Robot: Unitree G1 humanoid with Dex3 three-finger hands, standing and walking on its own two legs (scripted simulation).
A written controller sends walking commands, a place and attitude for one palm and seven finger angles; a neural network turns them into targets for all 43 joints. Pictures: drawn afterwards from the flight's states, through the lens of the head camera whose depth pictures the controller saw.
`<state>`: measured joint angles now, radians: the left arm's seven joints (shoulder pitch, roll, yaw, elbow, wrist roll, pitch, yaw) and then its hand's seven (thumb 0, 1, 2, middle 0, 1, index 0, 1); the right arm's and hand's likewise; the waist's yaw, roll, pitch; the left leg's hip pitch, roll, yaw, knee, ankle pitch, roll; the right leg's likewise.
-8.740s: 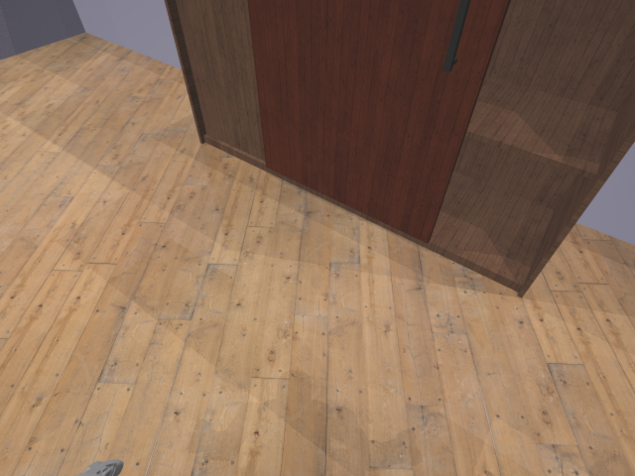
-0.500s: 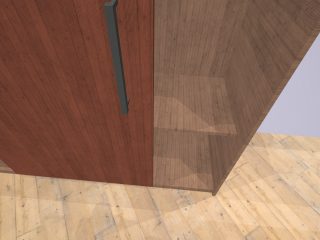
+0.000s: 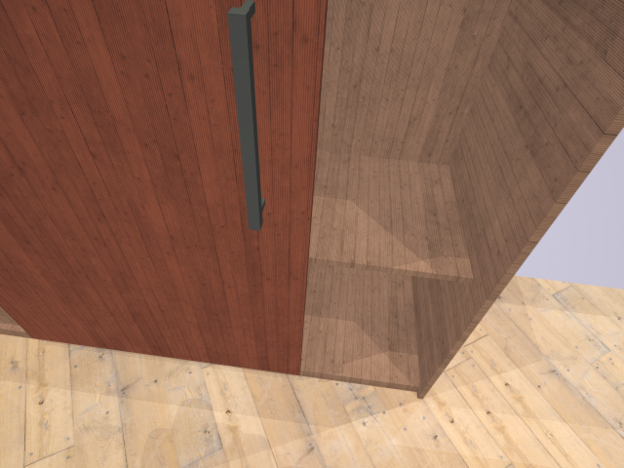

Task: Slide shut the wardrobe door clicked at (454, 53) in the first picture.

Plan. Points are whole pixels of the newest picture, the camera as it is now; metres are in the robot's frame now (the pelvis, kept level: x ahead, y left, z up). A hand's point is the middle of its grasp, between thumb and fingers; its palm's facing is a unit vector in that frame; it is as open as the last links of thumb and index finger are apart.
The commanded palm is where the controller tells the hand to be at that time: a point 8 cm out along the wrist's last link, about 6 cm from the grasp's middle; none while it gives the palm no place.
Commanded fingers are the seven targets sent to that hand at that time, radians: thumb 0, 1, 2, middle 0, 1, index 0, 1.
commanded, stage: come to a stop and stand still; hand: left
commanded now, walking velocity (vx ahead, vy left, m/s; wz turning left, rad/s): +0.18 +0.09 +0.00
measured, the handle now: (252, 134) +0.51 +0.14 +0.18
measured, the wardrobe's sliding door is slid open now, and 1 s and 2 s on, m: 0.39 0.39 0.39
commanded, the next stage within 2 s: look again from close up in 1.56 s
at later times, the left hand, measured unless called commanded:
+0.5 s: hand out of the picture +0.07 +0.18 -0.16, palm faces +0.06 -0.97 -0.24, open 7.3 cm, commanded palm none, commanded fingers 0.00 0.90 0.90 -0.20 -0.30 -0.20 -0.30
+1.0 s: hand out of the picture +0.01 +0.20 -0.16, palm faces +0.02 -0.98 -0.21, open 7.4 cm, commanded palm none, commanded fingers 0.00 0.90 0.90 -0.20 -0.30 -0.20 -0.30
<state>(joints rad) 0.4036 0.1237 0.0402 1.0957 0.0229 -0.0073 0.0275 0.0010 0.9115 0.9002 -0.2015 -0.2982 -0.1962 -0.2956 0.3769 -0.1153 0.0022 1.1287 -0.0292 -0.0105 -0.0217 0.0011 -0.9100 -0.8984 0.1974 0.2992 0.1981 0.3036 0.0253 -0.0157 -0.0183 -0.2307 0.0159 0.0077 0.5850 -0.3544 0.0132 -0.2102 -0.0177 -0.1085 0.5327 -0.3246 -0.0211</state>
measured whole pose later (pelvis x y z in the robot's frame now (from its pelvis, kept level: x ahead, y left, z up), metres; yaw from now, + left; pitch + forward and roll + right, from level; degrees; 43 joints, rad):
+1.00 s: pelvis +0.00 +0.02 +0.01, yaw +0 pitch -1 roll +0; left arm 0.29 0.17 -0.01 1.06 0.01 0.00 0.03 0.00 0.91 0.90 -0.20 -0.30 -0.20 -0.30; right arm 0.29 -0.18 0.02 1.06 -0.02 -0.02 -0.02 0.00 -0.92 -0.90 0.20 0.30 0.20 0.30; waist 0.00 0.01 0.01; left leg -0.17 -0.03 0.05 0.45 -0.27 0.04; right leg -0.24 -0.03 -0.06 0.47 -0.22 -0.01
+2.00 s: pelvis +0.01 +0.01 +0.01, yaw +0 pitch -1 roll +0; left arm 0.31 0.14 -0.01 1.11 0.01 -0.01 0.04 0.00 0.91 0.90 -0.20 -0.30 -0.20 -0.30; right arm 0.28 -0.14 0.02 1.16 -0.01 -0.03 -0.03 0.00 -0.91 -0.90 0.20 0.30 0.20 0.30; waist 0.01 0.00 0.02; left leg -0.13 -0.02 0.04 0.42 -0.27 0.02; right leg -0.20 -0.02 -0.07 0.45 -0.23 -0.02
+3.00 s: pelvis +0.01 +0.00 +0.01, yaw +0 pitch -1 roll +0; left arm 0.34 0.12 -0.01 1.11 0.01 -0.02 0.04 0.00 0.91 0.90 -0.20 -0.30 -0.20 -0.30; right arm 0.31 -0.11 0.02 1.16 -0.01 -0.03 -0.04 0.00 -0.91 -0.90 0.20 0.30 0.20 0.30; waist 0.01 -0.01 0.01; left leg -0.15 0.00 0.03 0.42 -0.27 0.01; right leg -0.21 0.00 -0.08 0.43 -0.22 -0.03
